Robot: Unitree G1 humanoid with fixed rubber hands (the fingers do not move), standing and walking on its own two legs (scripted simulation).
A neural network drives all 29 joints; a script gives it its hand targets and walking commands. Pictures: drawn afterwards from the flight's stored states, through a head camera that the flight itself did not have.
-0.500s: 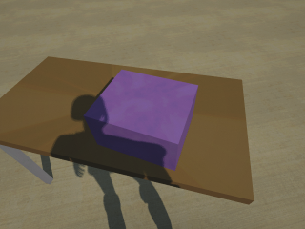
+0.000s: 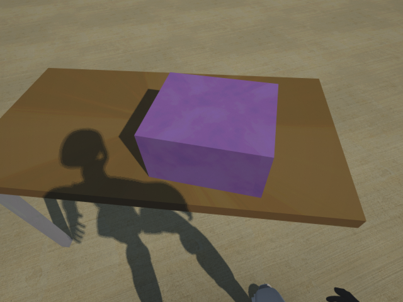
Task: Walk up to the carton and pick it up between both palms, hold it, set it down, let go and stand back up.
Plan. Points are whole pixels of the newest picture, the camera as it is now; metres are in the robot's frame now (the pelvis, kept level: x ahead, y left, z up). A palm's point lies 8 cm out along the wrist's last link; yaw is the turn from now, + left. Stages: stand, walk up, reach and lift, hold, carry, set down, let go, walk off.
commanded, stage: walk up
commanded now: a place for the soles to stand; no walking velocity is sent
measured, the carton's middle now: (212, 131) +0.55 +0.00 -0.01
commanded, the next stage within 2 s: none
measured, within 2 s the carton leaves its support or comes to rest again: neither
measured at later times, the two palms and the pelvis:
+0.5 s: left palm out of the picture +0.12 +0.34 -0.10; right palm out of the picture +0.02 -0.13 -0.11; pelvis +0.04 +0.12 +0.02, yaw -14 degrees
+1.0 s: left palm out of the picture +0.15 +0.37 -0.10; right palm out of the picture +0.03 -0.10 -0.10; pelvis +0.07 +0.14 +0.03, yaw -19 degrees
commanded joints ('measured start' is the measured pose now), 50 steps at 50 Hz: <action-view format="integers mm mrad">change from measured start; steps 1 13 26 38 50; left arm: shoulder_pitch -42 131 24 23 -1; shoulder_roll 50 41 7 45 68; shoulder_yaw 21 -4 -31 -54 -79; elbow -146 -153 -42 95 173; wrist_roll -35 -18 -51 -46 -61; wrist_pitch -24 -85 -43 -56 -60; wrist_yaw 23 -21 -60 -52 -47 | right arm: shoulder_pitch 81 156 205 78 71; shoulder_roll -237 -47 -55 -26 -37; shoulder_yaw -60 23 -14 7 20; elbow -50 14 7 75 153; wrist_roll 26 0 8 42 31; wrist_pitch -6 -69 -96 -86 -92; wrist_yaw -33 -48 -73 -64 -69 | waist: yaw -93 29 -38 -30 -26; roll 275 -26 55 51 -33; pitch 56 -105 -88 -38 -69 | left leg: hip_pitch -80 -115 260 103 245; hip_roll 284 129 153 93 60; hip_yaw -449 -18 -195 -78 13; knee -625 -210 -415 -484 -404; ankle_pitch -387 111 189 19 204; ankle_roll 162 86 71 95 98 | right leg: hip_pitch -205 581 39 270 206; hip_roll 158 -66 96 14 2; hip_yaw -68 177 18 -12 6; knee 393 -398 -82 -315 -338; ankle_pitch -247 233 97 175 302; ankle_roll -34 -137 -42 -57 -58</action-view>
